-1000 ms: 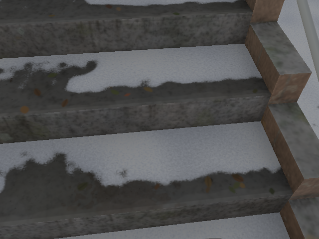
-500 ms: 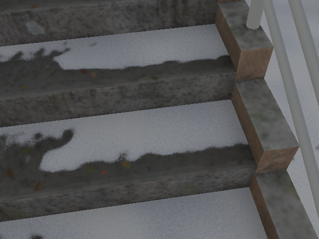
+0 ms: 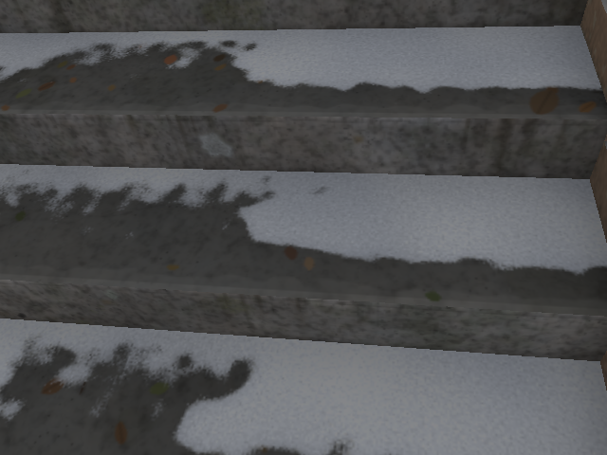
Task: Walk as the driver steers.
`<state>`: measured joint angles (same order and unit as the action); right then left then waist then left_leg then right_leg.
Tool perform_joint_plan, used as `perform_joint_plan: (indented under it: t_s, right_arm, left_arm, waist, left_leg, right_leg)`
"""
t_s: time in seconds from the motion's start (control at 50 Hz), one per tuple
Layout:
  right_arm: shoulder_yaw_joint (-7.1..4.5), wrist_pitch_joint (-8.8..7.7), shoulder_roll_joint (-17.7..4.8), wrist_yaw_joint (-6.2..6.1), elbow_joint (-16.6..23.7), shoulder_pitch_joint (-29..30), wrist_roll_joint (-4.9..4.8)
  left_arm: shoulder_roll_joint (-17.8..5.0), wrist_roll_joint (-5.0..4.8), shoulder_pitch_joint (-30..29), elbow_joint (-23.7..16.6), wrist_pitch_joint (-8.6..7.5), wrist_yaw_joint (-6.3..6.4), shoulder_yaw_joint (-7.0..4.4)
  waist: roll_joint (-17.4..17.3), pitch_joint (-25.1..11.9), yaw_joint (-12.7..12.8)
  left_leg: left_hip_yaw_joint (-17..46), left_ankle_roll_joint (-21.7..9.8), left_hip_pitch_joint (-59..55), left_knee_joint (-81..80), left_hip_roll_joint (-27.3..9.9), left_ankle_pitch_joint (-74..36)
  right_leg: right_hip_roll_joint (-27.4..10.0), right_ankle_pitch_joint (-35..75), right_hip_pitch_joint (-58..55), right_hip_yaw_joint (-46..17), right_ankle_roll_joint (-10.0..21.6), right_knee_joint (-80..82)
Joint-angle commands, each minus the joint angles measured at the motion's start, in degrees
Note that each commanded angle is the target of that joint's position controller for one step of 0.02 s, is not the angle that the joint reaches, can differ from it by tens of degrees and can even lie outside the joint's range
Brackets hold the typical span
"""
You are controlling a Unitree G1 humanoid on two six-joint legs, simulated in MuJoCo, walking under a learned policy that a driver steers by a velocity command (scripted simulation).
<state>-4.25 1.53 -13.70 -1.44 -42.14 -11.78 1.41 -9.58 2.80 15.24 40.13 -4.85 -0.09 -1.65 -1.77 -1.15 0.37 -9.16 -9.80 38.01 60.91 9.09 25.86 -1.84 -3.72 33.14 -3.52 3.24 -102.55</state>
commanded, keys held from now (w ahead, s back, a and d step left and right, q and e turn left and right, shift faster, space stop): w+q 0.40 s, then w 0.32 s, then w+e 0.28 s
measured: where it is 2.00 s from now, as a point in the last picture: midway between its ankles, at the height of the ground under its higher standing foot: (243, 72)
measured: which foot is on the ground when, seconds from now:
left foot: down 0.00-0.38, up 0.40-0.82, down 0.84-0.94, up 0.96-1.00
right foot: up 0.00-0.36, down 0.38-1.00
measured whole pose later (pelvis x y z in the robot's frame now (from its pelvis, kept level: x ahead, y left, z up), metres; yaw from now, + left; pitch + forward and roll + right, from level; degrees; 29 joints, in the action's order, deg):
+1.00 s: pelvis +0.58 +0.06 +0.23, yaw +16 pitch +9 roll -2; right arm -0.3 -6.3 -8.6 2.5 -29.0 8.0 0.8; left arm -10.1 4.9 32.8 52.8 -4.5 3.9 -4.6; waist 0.9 -2.8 7.8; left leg 2.4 -4.9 38.6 60.7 -2.8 21.9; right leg -3.3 -16.7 4.4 -0.3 -1.8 -25.1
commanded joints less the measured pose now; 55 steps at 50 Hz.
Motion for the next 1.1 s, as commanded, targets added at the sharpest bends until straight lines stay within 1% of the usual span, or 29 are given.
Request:
perform_joint_plan:
  t_s: [0.02,0.1,0.16,0.2,0.26,0.28,0.32,0.36,0.38,0.4,0.42,0.44,0.46,0.5,0.58,0.66,0.7,0.74,0.82,0.88,0.94,0.96,0.98,1.0,1.02,1.04,1.06,1.08,1.1]
  right_arm:
    - [0.67,-4.39,2.31,-0.20,-1.93,0.15,1.18]
    - [-0.03,-7.37,-1.29,1.74,-6.51,-8.41,-1.32]
    - [-1.04,-9.80,-4.18,1.90,-9.18,-16.75,0.23]
    - [-1.66,-10.32,-6.59,-0.13,-8.80,-20.50,0.64]
    - [-1.53,-8.60,-5.05,-2.20,-9.13,-23.60,0.73]
    - [-1.78,-7.49,-5.60,-2.83,-6.49,-19.35,-0.11]
    - [-1.89,-6.17,-6.58,-2.21,-2.16,-9.05,-1.29]
    - [-3.61,-7.73,-11.07,-0.82,-0.54,-6.29,-2.13]
    - [-4.83,-9.37,-12.17,0.59,0.47,-2.66,-3.41]
    - [-4.85,-10.72,-8.17,2.15,2.27,0.68,-2.24]
    - [-2.54,-10.09,1.57,3.75,5.13,-10.08,-2.95]
    - [-2.06,-9.51,0.87,4.73,2.78,-15.09,0.16]
    - [-1.27,-8.73,1.93,5.60,2.81,-13.58,1.98]
    - [1.30,-7.64,5.82,4.90,5.73,-8.99,3.88]
    - [3.29,-5.81,5.56,3.06,10.37,-0.03,2.42]
    - [2.40,-5.37,-0.49,3.58,12.43,4.46,1.46]
    - [2.70,-4.22,2.45,4.56,9.52,1.70,0.19]
    - [3.23,-3.09,4.59,3.34,12.10,9.13,1.01]
    - [2.90,-4.00,4.89,3.10,15.40,20.96,1.85]
    - [3.12,-5.03,3.58,4.64,19.67,30.82,0.79]
    - [5.05,-8.45,5.16,3.82,22.08,34.36,0.36]
    - [5.23,-9.63,5.65,3.94,21.18,28.89,0.02]
    - [3.94,-10.47,2.88,4.17,17.51,15.01,-1.41]
    - [1.57,-10.64,0.31,3.72,13.10,3.30,-2.47]
    - [-0.09,-8.48,-1.20,2.65,6.89,-0.96,-2.16]
    - [-1.10,-7.80,-7.93,3.22,6.39,-7.88,1.71]
    - [-2.04,-5.43,-10.00,2.38,5.99,-18.26,0.04]
    - [-3.06,-4.07,-11.69,1.51,4.35,-19.53,0.96]
    - [-2.17,-4.87,-9.27,1.31,2.24,-15.30,2.44]
  left_arm:
    - [2.51,0.07,-2.33,-11.02,-0.23,0.66,1.53]
    - [2.65,0.81,-9.16,-12.98,0.97,1.52,2.74]
    - [3.87,0.63,-15.92,-13.87,1.10,1.53,2.63]
    - [6.55,-0.28,-27.33,-19.40,0.25,1.11,3.96]
    - [9.51,0.66,-38.86,-24.46,-0.13,0.51,6.41]
    - [7.65,1.40,-36.91,-24.67,0.77,0.36,6.49]
    - [6.86,-0.40,-27.70,-21.56,1.65,0.97,5.77]
    - [-0.07,-1.85,-6.55,-14.52,2.83,2.91,2.09]
    - [-5.89,-2.03,1.62,-12.52,2.26,3.55,-0.49]
    - [-9.50,-0.76,6.28,-10.72,1.13,3.89,-1.85]
    - [-15.00,-1.14,1.11,-8.85,0.89,4.22,-2.74]
    - [-10.63,-2.05,-6.69,-10.29,1.51,3.34,-2.23]
    - [-4.41,-3.04,-12.87,-9.15,1.63,2.66,-0.73]
    - [-0.68,-1.56,-8.92,-3.17,1.24,3.15,-0.26]
    - [-2.28,-0.34,-2.52,6.23,-2.35,1.52,-1.45]
    - [-6.42,-2.36,-2.25,6.54,-2.61,1.89,-2.31]
    - [-9.29,-2.05,3.13,9.14,-3.43,2.01,-3.03]
    - [-9.14,-2.36,5.90,10.01,-4.00,2.45,-3.08]
    - [-9.62,-0.26,15.80,11.21,-1.36,3.24,-3.73]
    - [-9.74,1.35,20.74,10.18,-1.12,4.01,-3.93]
    - [-11.94,5.33,28.94,12.68,-0.62,5.42,-5.52]
    - [-10.77,5.20,25.62,11.84,-0.14,5.19,-5.57]
    - [-10.32,3.10,13.64,6.44,-0.09,4.54,-5.48]
    - [-11.61,-2.23,11.20,5.12,-0.65,3.06,-5.96]
    - [-11.30,-5.59,8.58,5.49,-1.09,2.29,-6.84]
    - [-3.80,-4.41,9.22,3.36,-2.18,2.10,-5.76]
    - [-5.01,-6.23,8.08,0.70,-3.21,0.87,-5.32]
    - [-5.80,-5.51,-0.31,0.69,-3.29,1.10,-6.06]
    - [-2.88,-4.33,-9.72,-3.28,-2.26,2.09,-5.44]
  waist:
    - [5.47,3.55,3.43]
    - [3.18,6.38,2.06]
    - [-0.74,-0.54,-2.65]
    - [-2.79,2.29,-5.78]
    - [-1.05,1.56,-6.67]
    - [2.84,-1.36,-4.64]
    - [-0.71,-5.15,1.19]
    - [-9.82,-17.48,8.85]
    - [-7.53,-21.06,14.87]
    - [2.34,-24.54,15.45]
    - [27.57,-26.55,4.56]
    - [20.08,-21.16,0.47]
    - [12.47,-13.95,-3.31]
    - [2.75,-4.22,-3.60]
    - [3.77,0.66,-3.26]
    - [2.77,1.96,-3.50]
    - [7.92,-1.85,-3.01]
    - [9.99,-1.26,-0.18]
    - [6.88,2.06,4.43]
    - [4.98,1.87,7.69]
    - [5.62,-2.88,11.10]
    - [1.88,-9.45,7.49]
    - [1.39,-15.81,-1.31]
    - [0.87,-21.33,-6.23]
    - [-3.66,-14.30,-7.25]
    - [-15.08,-11.20,-4.59]
    - [-16.36,-29.04,-12.59]
    - [-11.65,-25.39,-15.87]
    - [-13.80,-16.05,-12.78]
  left_leg:
    - [40.39,-7.44,-6.64,-34.87,-14.14,6.87]
    - [30.60,-4.68,-9.03,-37.31,-11.14,-13.11]
    - [35.98,-8.22,-23.90,-37.57,-15.27,-28.52]
    - [40.00,-8.22,-36.75,-40.31,-17.71,-24.50]
    - [38.00,-5.27,-39.87,-45.48,-15.11,-20.18]
    - [32.49,-4.05,-32.18,-52.92,-15.48,-29.42]
    - [23.32,-1.23,-16.01,-55.08,-14.15,-53.98]
    - [22.92,1.39,-26.42,-36.29,-14.87,-96.86]
    - [23.64,4.07,-27.71,-19.35,-13.23,-94.69]
    - [22.95,5.00,-20.94,-0.04,-7.71,-57.31]
    - [22.15,8.01,-5.68,17.53,1.55,-12.50]
    - [23.21,7.19,-1.37,30.84,-1.37,-15.24]
    - [20.41,6.69,2.38,32.58,-4.40,-22.34]
    - [19.35,5.16,8.86,38.25,-5.53,-26.19]
    - [22.17,3.77,22.59,41.04,-5.72,-17.43]
    - [13.88,7.56,13.81,18.16,-7.85,-20.44]
    - [7.79,8.26,11.13,13.62,-10.79,-18.75]
    - [4.85,6.69,14.28,12.15,-14.09,-12.63]
    - [7.27,6.30,38.92,22.15,-17.50,-0.51]
    - [11.21,6.73,47.39,19.79,-16.85,8.79]
    - [11.94,3.00,54.11,12.57,-14.54,14.60]
    - [13.50,2.32,36.68,-1.81,-11.63,10.72]
    - [14.82,3.34,1.69,-30.39,-11.42,-8.48]
    - [13.67,6.97,-30.04,-45.52,-13.74,-39.23]
    - [9.36,8.89,-48.02,-51.60,-14.44,-55.07]
    - [16.19,8.56,-70.09,-28.18,-28.50,-112.30]
    - [21.94,0.40,-80.10,-16.60,-40.87,-145.64]
    - [21.51,-1.24,-72.95,-24.32,-37.50,-121.25]
    - [21.94,-0.42,-69.68,-27.38,-33.42,-96.96]
  right_leg:
    - [1.79,-4.18,24.69,-2.10,-0.58,-19.86]
    - [-3.01,-6.48,32.34,1.43,-1.02,-6.49]
    - [-1.38,-9.23,41.87,5.22,-0.36,-18.87]
    - [-2.07,-22.47,56.43,1.75,-0.06,-20.45]
    - [-1.24,-26.91,56.45,4.02,0.00,-8.44]
    - [-2.36,-21.58,39.41,5.46,-0.75,8.86]
    - [-0.07,-18.66,4.30,9.52,0.26,29.13]
    - [4.44,-19.06,-14.33,7.13,1.74,34.85]
    - [3.28,-15.49,-23.74,1.91,2.69,49.97]
    - [-6.13,-16.79,-31.38,-10.83,5.71,57.91]
    - [-21.22,-10.71,-32.97,-44.90,10.69,77.68]
    - [-19.31,-24.70,-25.34,-51.76,10.97,81.23]
    - [-16.62,-40.48,-17.21,-42.91,9.55,76.81]
    - [-13.71,-38.16,-7.32,-28.15,6.57,75.66]
    - [-10.72,-17.84,-13.12,-11.42,4.81,79.81]
    - [-9.80,-4.31,-10.98,-0.38,5.34,88.60]
    - [-9.54,13.04,-19.55,4.26,5.64,87.86]
    - [-9.71,18.21,-27.16,3.08,6.93,90.45]
    - [-15.08,12.48,-50.61,-4.83,10.04,89.69]
    - [-17.33,6.89,-60.19,-11.18,11.16,88.93]
    - [-17.11,49.26,-76.54,-7.02,7.16,75.00]
    - [-12.79,60.05,-69.89,-4.62,4.39,65.25]
    - [-7.65,59.34,-51.02,-2.25,1.09,57.57]
    - [-5.01,45.30,-35.99,-3.42,0.06,50.81]
    - [1.74,0.32,-13.19,-0.58,0.82,43.87]
    - [6.69,-29.59,19.27,-0.97,0.75,18.72]
    - [8.34,-31.57,22.98,-6.54,-0.29,0.00]
    - [8.54,-26.22,30.93,-1.89,-0.20,-12.12]
    - [8.55,-25.19,43.75,1.44,-0.44,-24.37]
